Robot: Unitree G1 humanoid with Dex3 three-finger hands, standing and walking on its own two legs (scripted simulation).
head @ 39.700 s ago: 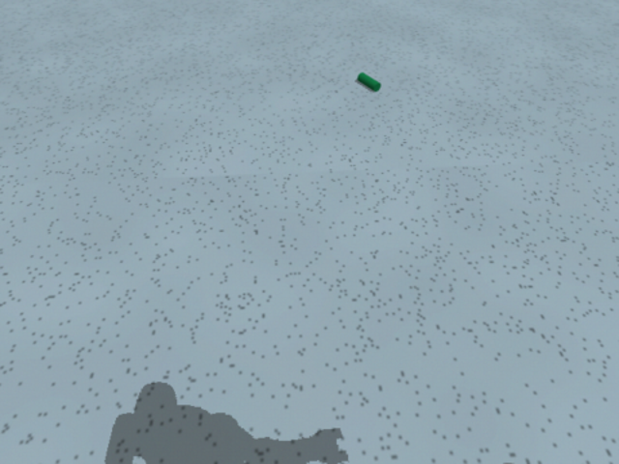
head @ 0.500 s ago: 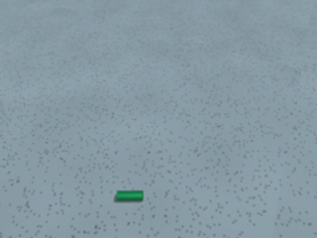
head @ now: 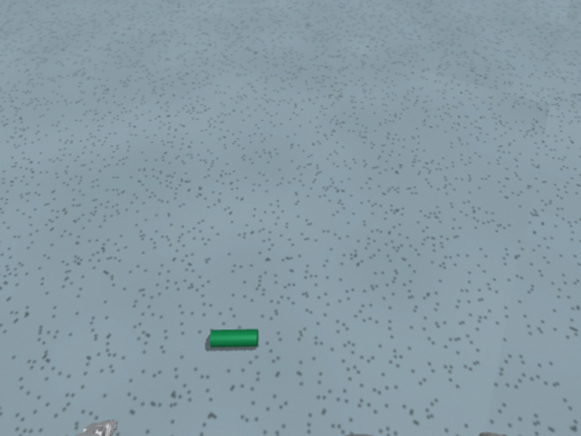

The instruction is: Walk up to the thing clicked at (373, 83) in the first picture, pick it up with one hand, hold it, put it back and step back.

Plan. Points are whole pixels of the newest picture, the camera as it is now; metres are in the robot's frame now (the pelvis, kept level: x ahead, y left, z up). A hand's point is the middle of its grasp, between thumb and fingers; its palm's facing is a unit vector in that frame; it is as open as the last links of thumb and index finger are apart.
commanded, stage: step back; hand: left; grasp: from above
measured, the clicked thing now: (234, 338) +0.47 +0.20 -0.75
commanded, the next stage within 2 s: none
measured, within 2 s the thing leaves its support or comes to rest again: neither
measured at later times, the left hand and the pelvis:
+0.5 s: hand out of the picture +0.06 +0.31 -0.17, palm faces -0.12 -0.93 -0.36, open 7.4 cm; pelvis -0.09 +0.06 -0.01, yaw -4 degrees
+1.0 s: hand out of the picture -0.04 +0.28 -0.15, palm faces -0.07 -0.92 -0.38, open 7.4 cm; pelvis -0.20 +0.04 -0.02, yaw -3 degrees
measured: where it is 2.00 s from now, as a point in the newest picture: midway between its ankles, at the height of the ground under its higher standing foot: outside the picture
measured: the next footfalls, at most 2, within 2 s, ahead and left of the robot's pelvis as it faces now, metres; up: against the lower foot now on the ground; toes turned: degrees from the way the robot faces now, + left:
left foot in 0.20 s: -0.04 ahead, +0.14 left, +0.00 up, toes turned -2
right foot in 0.64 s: -0.09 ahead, -0.07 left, +0.00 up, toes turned -1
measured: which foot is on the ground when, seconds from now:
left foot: down 0.00-0.02, up 0.04-0.18, down 0.20-0.68, up 0.70-1.00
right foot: down 0.00-0.22, up 0.24-0.62, down 0.64-1.00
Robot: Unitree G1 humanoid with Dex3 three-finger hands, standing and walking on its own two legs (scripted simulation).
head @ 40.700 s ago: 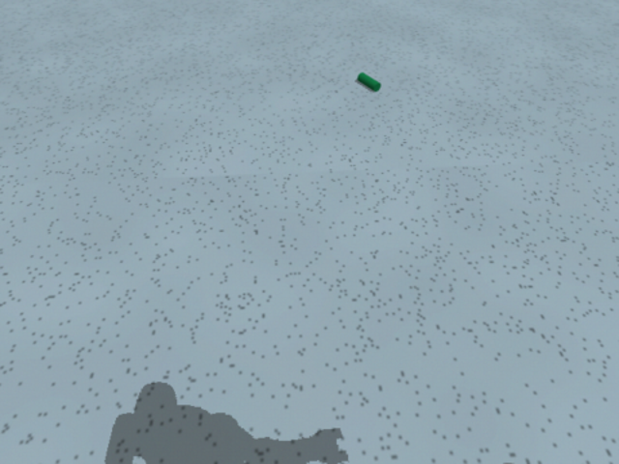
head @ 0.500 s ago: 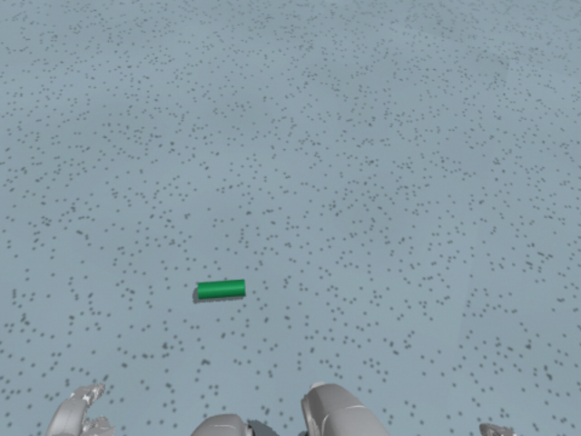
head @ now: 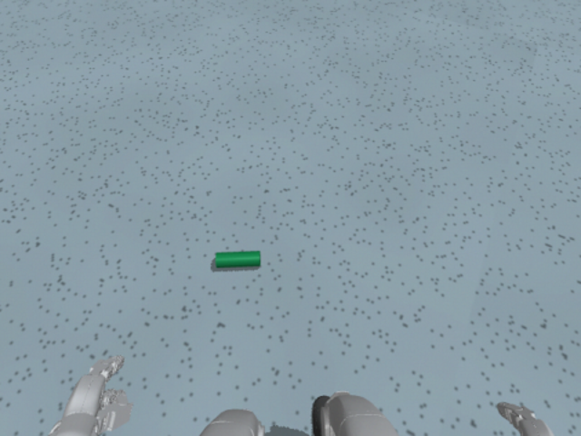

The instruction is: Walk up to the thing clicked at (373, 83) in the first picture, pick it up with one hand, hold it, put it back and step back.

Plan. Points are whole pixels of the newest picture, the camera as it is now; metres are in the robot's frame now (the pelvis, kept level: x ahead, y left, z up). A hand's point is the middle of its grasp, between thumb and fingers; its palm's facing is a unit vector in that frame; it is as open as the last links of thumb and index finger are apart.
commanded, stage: step back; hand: left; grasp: from above
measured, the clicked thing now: (238, 259) +0.66 +0.19 -0.73
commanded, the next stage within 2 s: none
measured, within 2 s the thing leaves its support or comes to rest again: neither
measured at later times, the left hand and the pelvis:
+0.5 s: hand out of the picture -0.07 +0.22 -0.15, palm faces -0.07 -0.90 -0.42, open 7.4 cm; pelvis -0.16 -0.05 -0.01, yaw -3 degrees
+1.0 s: hand out of the picture -0.20 +0.20 -0.14, palm faces +0.03 -0.93 -0.37, open 7.4 cm; pelvis -0.32 -0.07 +0.00, yaw +3 degrees
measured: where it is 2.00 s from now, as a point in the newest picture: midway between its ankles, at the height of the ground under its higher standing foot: outside the picture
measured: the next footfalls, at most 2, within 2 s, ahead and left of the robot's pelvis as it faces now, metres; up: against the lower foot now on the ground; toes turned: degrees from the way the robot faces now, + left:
left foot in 0.02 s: +0.01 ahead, +0.11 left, +0.00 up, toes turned -2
right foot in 0.46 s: -0.13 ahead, -0.17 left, +0.00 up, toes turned +0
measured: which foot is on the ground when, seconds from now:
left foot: up 0.00-0.00, down 0.02-0.48, up 0.50-0.84, down 0.86-1.00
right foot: down 0.00-0.06, up 0.08-0.44, down 0.46-0.90, up 0.92-1.00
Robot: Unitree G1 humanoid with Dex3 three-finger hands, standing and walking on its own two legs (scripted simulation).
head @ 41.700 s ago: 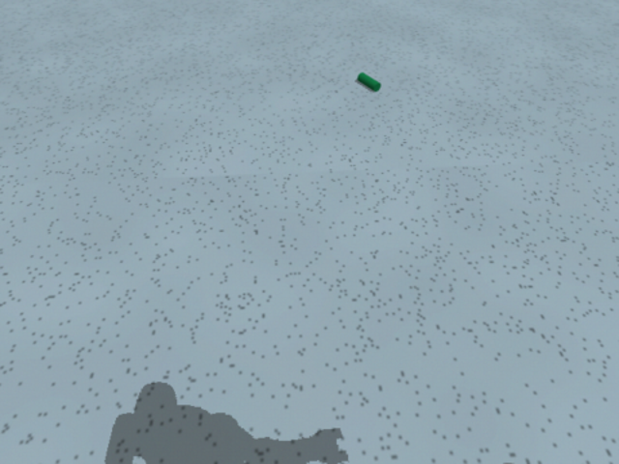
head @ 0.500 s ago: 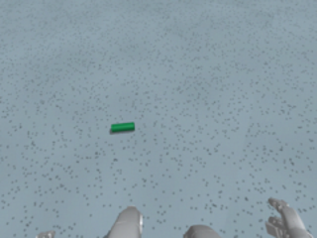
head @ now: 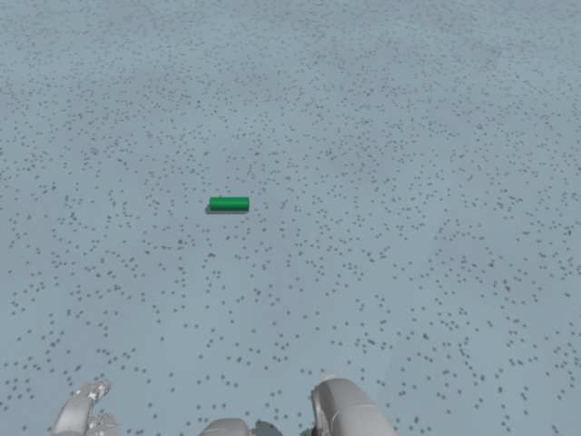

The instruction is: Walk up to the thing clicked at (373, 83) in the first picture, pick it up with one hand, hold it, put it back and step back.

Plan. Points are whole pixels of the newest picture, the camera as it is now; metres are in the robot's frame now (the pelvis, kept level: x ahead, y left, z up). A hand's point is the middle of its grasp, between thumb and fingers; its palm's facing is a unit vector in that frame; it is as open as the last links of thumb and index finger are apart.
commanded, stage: step back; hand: left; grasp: from above
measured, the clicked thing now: (229, 203) +1.00 +0.20 -0.73
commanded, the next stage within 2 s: stand in 1.68 s
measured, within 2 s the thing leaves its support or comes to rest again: neither
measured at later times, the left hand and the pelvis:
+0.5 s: hand out of the picture -0.06 +0.28 -0.13, palm faces +0.02 -0.89 -0.45, open 7.4 cm; pelvis -0.11 +0.00 +0.00, yaw +0 degrees
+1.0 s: hand out of the picture +0.00 +0.26 -0.13, palm faces +0.00 -0.92 -0.39, open 7.4 cm; pelvis -0.09 +0.00 +0.00, yaw -1 degrees
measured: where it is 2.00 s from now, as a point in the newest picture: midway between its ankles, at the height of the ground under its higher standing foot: outside the picture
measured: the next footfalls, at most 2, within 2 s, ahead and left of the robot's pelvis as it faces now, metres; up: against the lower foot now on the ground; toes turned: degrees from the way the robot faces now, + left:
right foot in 0.20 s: -0.08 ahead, -0.14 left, +0.00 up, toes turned -2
left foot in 0.50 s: -0.06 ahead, +0.14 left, +0.00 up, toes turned -3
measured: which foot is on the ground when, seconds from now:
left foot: down 0.00-0.22, up 0.24-0.48, down 0.50-0.82, up 0.84-1.00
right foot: up 0.00-0.18, down 0.20-0.54, up 0.56-0.76, down 0.78-1.00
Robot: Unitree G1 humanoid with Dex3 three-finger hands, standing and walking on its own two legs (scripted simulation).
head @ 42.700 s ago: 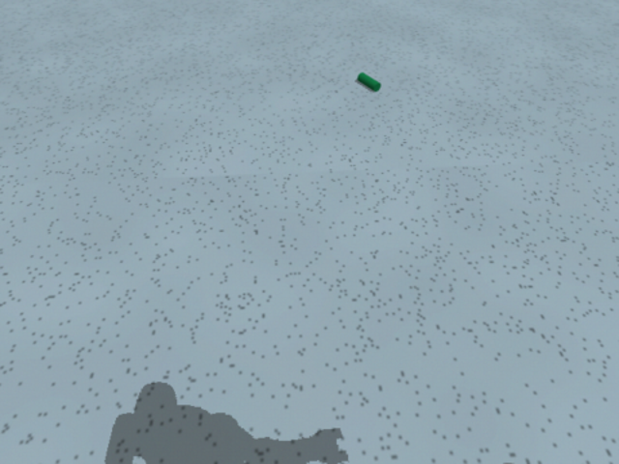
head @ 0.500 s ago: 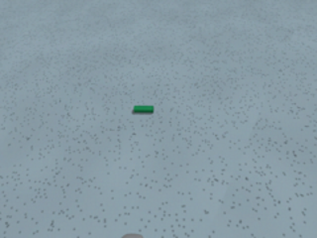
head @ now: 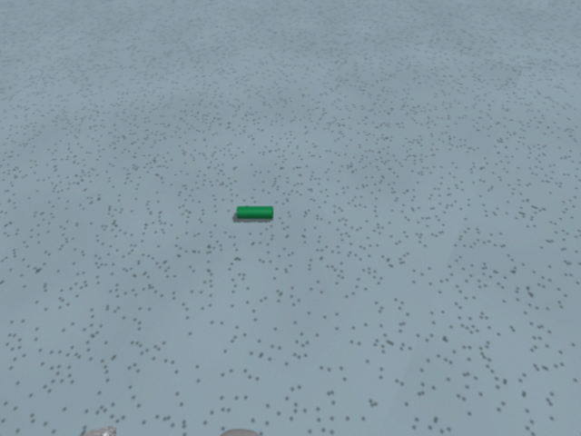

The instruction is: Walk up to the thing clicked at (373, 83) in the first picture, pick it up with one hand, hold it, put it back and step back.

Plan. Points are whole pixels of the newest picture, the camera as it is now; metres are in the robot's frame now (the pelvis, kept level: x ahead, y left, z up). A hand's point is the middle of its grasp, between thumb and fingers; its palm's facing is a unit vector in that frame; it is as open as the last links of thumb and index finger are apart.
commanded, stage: step back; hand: left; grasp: from above
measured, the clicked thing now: (255, 212) +1.08 +0.21 -0.74
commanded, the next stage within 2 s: stand in 0.68 s
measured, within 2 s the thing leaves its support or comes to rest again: neither
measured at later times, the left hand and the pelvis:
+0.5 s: hand (116, 432) +0.14 +0.29 -0.14, palm faces +0.00 -0.93 -0.36, open 7.4 cm; pelvis +0.04 +0.03 +0.01, yaw +0 degrees
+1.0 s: hand out of the picture +0.10 +0.27 -0.14, palm faces -0.03 -0.94 -0.34, open 7.4 cm; pelvis +0.02 +0.02 +0.02, yaw +0 degrees
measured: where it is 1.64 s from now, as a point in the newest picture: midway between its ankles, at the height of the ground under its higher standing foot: outside the picture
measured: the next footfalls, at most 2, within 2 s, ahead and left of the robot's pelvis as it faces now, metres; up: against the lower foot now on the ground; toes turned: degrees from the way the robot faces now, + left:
left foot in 0.06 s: +0.07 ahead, +0.15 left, +0.00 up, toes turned -1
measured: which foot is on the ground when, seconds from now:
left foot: up 0.00-0.04, down 0.06-1.00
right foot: down 0.00-1.00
